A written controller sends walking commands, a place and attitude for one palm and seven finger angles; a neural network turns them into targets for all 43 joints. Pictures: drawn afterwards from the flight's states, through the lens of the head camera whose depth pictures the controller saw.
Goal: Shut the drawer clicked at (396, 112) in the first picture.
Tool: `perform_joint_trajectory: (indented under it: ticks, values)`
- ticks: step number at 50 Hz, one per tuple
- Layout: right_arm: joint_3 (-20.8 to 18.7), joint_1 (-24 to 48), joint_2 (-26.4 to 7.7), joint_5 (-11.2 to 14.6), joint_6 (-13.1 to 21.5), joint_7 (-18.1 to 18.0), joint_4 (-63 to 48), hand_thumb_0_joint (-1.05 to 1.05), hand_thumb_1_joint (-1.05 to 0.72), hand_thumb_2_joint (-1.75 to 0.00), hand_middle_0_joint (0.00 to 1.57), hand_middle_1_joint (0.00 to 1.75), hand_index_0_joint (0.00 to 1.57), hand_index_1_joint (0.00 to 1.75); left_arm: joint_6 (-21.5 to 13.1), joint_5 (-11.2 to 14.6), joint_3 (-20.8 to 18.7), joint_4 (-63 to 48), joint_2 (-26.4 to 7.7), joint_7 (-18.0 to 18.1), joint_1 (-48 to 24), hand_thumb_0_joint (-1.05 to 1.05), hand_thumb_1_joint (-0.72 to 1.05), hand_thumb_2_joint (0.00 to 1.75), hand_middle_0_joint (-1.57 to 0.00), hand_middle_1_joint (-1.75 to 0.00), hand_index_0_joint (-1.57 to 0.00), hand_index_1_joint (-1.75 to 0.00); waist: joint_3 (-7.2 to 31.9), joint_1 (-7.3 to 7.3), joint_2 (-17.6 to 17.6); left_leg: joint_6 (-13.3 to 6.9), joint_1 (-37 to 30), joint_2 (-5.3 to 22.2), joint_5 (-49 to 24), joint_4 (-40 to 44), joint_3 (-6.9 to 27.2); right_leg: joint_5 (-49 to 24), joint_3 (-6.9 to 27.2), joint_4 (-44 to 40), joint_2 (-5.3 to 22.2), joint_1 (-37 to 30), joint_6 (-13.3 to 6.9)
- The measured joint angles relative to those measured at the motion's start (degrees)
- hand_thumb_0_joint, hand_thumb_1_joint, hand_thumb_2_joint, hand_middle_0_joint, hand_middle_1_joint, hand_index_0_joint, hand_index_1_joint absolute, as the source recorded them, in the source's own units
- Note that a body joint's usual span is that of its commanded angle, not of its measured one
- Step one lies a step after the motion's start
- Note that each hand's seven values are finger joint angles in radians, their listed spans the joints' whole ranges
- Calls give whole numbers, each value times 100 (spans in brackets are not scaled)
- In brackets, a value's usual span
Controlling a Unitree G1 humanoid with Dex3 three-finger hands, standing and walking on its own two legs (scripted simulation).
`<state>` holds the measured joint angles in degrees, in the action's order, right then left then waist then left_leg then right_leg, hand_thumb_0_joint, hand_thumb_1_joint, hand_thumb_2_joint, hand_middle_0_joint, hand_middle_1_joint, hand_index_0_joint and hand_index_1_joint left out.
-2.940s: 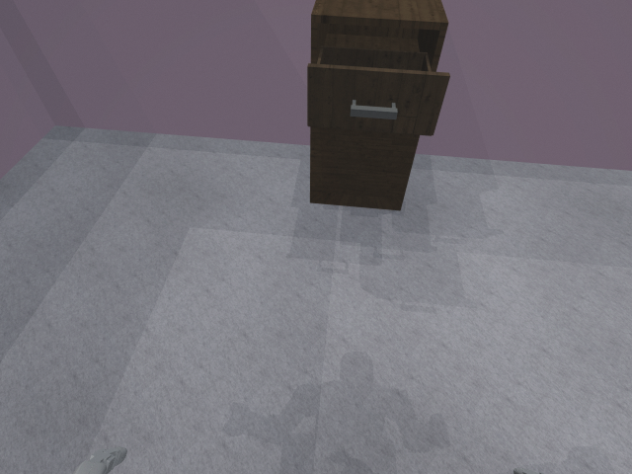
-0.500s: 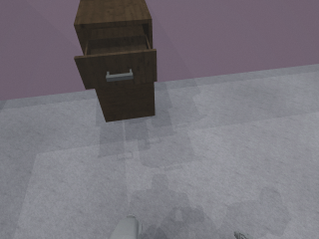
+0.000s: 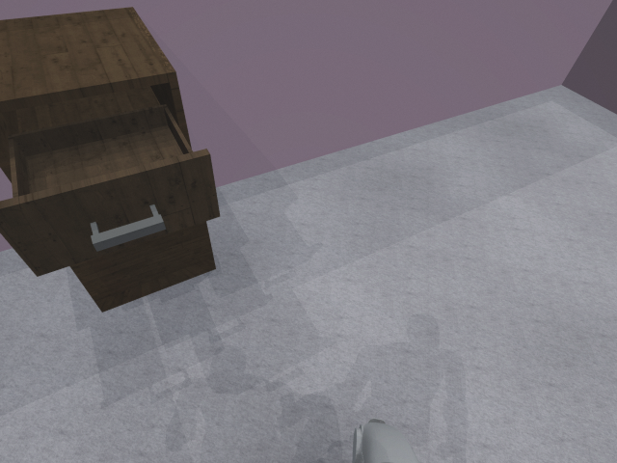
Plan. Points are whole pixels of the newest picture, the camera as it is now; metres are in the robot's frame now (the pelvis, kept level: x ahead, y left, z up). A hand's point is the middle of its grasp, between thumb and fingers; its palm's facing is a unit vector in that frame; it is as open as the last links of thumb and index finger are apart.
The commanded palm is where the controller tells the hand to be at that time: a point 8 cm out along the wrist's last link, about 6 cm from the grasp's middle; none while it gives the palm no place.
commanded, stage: walk to a spot facing it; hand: left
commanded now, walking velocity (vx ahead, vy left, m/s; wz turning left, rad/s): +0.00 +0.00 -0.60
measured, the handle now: (127, 225) +0.52 +0.38 -0.08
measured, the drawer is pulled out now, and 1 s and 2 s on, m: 0.30 0.30 0.30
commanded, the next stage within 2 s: turn to face it in 0.20 s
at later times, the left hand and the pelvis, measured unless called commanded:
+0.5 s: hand (235, 396) +0.25 +0.13 -0.17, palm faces -0.21 -0.95 -0.22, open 7.4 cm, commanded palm none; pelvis +0.11 -0.03 -0.01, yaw -11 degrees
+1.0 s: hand (157, 449) +0.17 +0.23 -0.17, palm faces +0.14 -0.95 -0.26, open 7.4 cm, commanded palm none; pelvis +0.13 +0.00 +0.00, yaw +5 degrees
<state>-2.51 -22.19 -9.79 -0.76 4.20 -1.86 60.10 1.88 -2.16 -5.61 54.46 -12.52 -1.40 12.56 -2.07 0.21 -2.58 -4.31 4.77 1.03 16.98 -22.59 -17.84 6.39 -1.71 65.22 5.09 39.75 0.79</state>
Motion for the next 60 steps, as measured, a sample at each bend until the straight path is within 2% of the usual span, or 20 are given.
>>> perform_joint_trajectory:
  ticks: [4,8,12,13,14,16,19,22,25,30,32,33,34,37,40,44,52,57,59,60]
  values:
    - [49,-163,77,-43,-75,13,57,1,-92,-90,20,30,20,30,68,21,74,-27,66,-26,-303,1,91,90,-19,-30,-19,-30,-166,-167,55,76,-208,102,266,-73,-224,102,-282,-1016,-48,-281,-2]
    - [56,-224,166,-85,-172,26,65,1,-91,-90,20,30,20,30,102,35,158,-69,176,-28,-572,1,91,90,-19,-30,-19,-30,-321,-319,100,202,-304,224,655,-376,-500,495,-519,-1845,-197,-738,-111]
    - [18,-291,213,-73,-283,65,34,1,-91,-90,20,30,20,30,-20,23,247,-198,270,-31,-724,1,91,90,-20,-30,-19,-30,-394,-396,231,386,-148,545,1207,-1302,-688,681,-729,-2695,-447,-1478,-296]
    - [15,-293,227,-39,-329,92,21,1,-91,-90,20,30,20,30,-116,18,261,-236,269,-22,-742,1,91,90,-20,-30,-19,-30,-405,-366,252,440,108,712,1272,-1985,-601,408,-721,-2814,-509,-1593,-442]
    - [15,-202,231,-6,-395,109,4,1,-91,-90,20,30,21,30,-203,48,269,-272,266,8,-764,1,91,90,-20,-30,-19,-30,-456,-332,270,557,519,786,1456,-2964,-250,536,-689,-2643,-574,-1539,-565]
    - [11,66,222,28,-507,88,-80,1,-91,-90,20,30,21,30,-251,121,285,-321,251,99,-754,1,91,90,-20,-30,-19,-30,-565,-299,266,670,1257,670,1557,-4513,566,868,-597,-2543,-671,-1635,-693]
    - [-11,507,171,-9,-579,68,-262,1,-91,-90,20,30,20,30,-191,136,291,-247,239,239,-593,1,90,90,-20,-30,-20,-30,-457,-278,270,716,2003,595,1126,-5150,1254,794,-436,-2970,-790,-1912,-634]
    - [-13,823,114,-49,-553,43,-454,1,-91,-90,20,30,20,30,-147,98,323,-85,266,311,-453,1,90,90,-20,-30,-20,-30,-232,-351,330,717,2391,578,677,-4718,1597,607,-392,-3416,-805,-2125,-622]
    - [-11,912,90,-43,-512,45,-508,1,-91,-90,20,30,20,30,-144,69,362,21,311,314,-367,1,90,90,-20,-30,-20,-30,-15,-358,373,691,2296,530,444,-3752,1695,566,-451,-3668,-752,-2309,-569]
    - [-4,835,76,-22,-585,99,-357,0,-92,-90,20,30,20,30,-156,42,357,-27,354,290,-325,1,90,90,-20,-30,-20,-30,131,-181,294,694,1729,357,635,-2458,1521,730,-766,-3666,-589,-2520,-443]
    - [8,795,82,-25,-604,125,-329,0,-92,-90,20,30,20,30,-152,56,331,-56,331,297,-295,1,90,90,-20,-30,-20,-30,120,-125,225,687,1437,282,438,-1886,1390,871,-929,-3486,-486,-2515,-363]
    - [14,763,76,-29,-599,142,-339,0,-92,-90,20,30,20,30,-137,72,316,-70,312,298,-265,1,90,90,-20,-30,-20,-30,117,-112,205,636,1265,250,226,-1518,1352,974,-1017,-3327,-432,-2474,-312]
    - [16,755,108,-42,-590,154,-333,1,-92,-90,20,30,20,30,-105,91,286,-68,259,297,-238,1,90,90,-20,-30,-20,-30,104,-102,87,461,1241,139,214,-1430,1339,1098,-1053,-3114,-297,-2396,-254]
    - [54,751,164,-94,-557,158,-412,1,-92,-90,20,30,20,30,49,96,193,-11,129,312,-117,1,90,90,-20,-30,-20,-30,42,-54,-49,123,1262,-28,180,-1357,1353,2079,-614,-1685,-262,-1832,-1]
    - [60,725,163,-86,-518,103,-478,1,-91,-90,20,30,20,30,135,79,116,99,33,284,-58,1,90,90,-20,-30,-20,-30,-35,-77,12,73,1163,-116,-101,-923,1487,1887,-229,-523,-274,-1358,125]
    - [45,701,109,-56,-507,97,-491,1,-91,-90,20,30,21,30,149,95,55,132,-89,273,3,1,91,90,-20,-30,-19,-30,-89,-70,110,48,1060,-211,-433,-422,1698,1487,91,-177,-189,-1159,288]
    - [-93,713,-85,-62,-578,127,-503,1,-91,-90,20,30,21,30,188,138,37,46,-179,300,-177,1,91,90,-20,-30,-19,-30,-100,-165,273,128,1147,-377,-672,-231,2205,1689,291,-1151,-206,-1515,423]
    - [-194,791,-285,-77,-674,150,-541,1,-91,-90,20,30,21,30,111,179,134,-161,-54,300,-403,1,91,90,-20,-30,-19,-30,-98,-252,427,281,1349,-502,-689,-432,2548,1739,270,-2236,-423,-1954,337]
    - [-242,809,-373,-57,-713,164,-567,1,-91,-90,20,30,21,30,31,191,187,-269,8,298,-423,1,91,90,-20,-30,-19,-30,-58,-255,484,375,1474,-584,-634,-631,2679,1335,222,-3053,-493,-2313,291]
    - [-268,807,-418,-31,-728,174,-585,1,-91,-90,20,30,21,30,-27,176,210,-322,34,303,-406,1,90,90,-20,-30,-19,-30,-23,-232,506,425,1579,-627,-545,-831,2719,1185,187,-3469,-488,-2492,185]
